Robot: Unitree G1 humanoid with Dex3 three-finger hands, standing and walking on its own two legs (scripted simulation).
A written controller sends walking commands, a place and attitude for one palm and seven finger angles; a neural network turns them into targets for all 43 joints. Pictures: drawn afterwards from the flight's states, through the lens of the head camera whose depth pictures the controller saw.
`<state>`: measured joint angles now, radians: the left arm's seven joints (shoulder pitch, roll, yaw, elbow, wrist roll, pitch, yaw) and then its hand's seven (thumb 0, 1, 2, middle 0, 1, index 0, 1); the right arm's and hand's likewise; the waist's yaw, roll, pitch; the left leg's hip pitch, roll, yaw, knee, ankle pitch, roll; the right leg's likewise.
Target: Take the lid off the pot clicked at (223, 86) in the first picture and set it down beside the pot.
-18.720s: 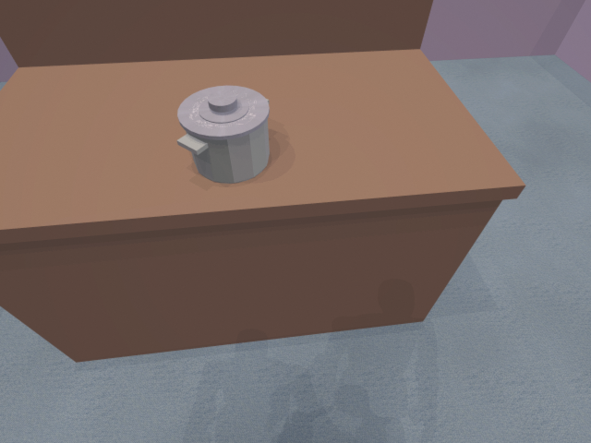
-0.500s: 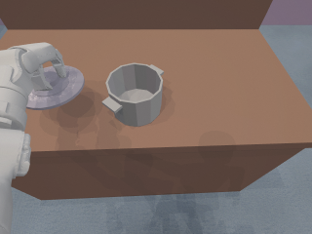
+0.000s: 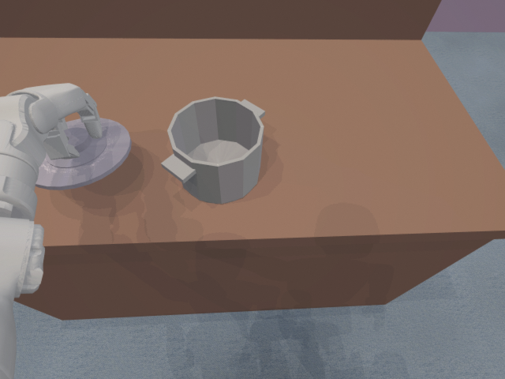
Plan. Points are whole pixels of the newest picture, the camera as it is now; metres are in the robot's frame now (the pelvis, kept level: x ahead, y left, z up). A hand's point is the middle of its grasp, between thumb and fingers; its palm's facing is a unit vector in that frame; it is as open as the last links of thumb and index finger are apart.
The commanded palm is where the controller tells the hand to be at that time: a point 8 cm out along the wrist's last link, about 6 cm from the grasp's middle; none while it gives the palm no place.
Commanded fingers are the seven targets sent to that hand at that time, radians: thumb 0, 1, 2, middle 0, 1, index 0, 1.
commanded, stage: lower the lid onto the table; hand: left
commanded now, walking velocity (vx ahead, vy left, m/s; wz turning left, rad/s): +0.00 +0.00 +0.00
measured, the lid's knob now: (72, 140) +0.49 +0.28 +0.07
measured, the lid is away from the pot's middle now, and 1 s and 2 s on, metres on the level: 0.24 0.24 0.24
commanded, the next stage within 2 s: open the fingers wide in 1.36 s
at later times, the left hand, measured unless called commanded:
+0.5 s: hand (72, 148) +0.48 +0.28 +0.07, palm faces -0.51 -0.09 -0.86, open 7.8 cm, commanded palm +0.51 +0.27 +0.13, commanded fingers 0.00 0.55 1.09 -0.74 -0.97 -0.83 -1.04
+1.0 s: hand (84, 160) +0.48 +0.27 +0.04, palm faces -0.54 -0.09 -0.84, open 7.8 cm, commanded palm +0.52 +0.27 +0.10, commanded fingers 0.00 0.55 1.09 -0.74 -0.97 -0.83 -1.04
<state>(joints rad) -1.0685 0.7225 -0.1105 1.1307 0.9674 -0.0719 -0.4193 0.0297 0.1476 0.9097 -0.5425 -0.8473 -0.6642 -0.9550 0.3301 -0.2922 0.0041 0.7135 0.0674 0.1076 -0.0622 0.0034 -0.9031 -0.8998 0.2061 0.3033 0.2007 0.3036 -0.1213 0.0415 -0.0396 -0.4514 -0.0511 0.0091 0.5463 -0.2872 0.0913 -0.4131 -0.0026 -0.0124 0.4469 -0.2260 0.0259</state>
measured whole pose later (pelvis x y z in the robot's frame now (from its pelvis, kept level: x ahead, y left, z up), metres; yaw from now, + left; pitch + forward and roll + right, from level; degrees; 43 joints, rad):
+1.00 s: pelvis +0.00 +0.01 -0.01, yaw -2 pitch +16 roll -4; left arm -1.08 0.73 -0.07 1.26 1.02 -0.12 -0.34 0.03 0.15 0.91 -0.54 -0.85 -0.66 -0.96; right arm 0.39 -0.28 0.01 0.73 0.06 0.11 -0.08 0.00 -0.90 -0.90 0.21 0.30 0.20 0.30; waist -0.16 0.04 -0.07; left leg -0.63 -0.04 0.02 0.69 -0.35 0.10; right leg -0.59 0.01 0.00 0.57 -0.27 0.03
